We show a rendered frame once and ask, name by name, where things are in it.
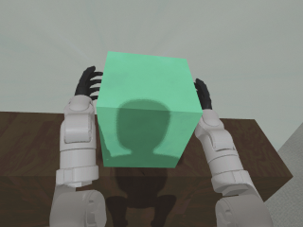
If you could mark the left robot hand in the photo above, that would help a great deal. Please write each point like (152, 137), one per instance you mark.
(83, 87)

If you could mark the pedestal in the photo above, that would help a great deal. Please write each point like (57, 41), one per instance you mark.
(181, 196)

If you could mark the robot right forearm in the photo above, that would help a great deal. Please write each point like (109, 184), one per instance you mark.
(228, 175)

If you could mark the right robot hand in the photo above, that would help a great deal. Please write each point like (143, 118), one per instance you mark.
(203, 94)

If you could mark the robot left forearm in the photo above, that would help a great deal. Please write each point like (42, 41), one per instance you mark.
(78, 143)

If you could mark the carton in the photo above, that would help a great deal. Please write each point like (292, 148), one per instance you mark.
(147, 110)

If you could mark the right robot upper arm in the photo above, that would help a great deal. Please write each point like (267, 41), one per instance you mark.
(242, 211)

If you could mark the left robot upper arm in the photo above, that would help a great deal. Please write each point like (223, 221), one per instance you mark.
(84, 208)

